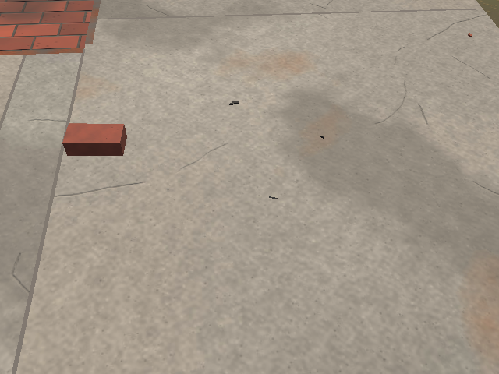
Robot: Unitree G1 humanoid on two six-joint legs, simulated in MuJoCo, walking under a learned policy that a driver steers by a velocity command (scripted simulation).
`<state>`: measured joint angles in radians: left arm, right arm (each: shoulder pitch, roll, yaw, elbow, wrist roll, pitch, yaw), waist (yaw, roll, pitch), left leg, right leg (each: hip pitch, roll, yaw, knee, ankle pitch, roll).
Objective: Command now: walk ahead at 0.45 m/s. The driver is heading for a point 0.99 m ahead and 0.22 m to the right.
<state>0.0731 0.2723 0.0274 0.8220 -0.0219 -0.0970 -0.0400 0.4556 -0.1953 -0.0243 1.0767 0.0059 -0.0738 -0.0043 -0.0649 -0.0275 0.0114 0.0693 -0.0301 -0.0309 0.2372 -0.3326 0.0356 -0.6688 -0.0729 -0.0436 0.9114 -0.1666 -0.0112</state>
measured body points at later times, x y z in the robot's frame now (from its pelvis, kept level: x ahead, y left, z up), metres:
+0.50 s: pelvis +0.27 -0.05 +0.01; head +0.28 -0.05 +0.46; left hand +0.28 +0.22 -0.13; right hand +0.43 -0.32 -0.10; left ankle +0.44 +0.13 -0.67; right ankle +0.25 -0.13 -0.74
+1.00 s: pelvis +0.55 +0.02 +0.01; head +0.57 +0.03 +0.46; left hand +0.69 +0.28 -0.12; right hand +0.57 -0.25 -0.12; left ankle +0.53 +0.11 -0.74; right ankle +0.66 -0.17 -0.66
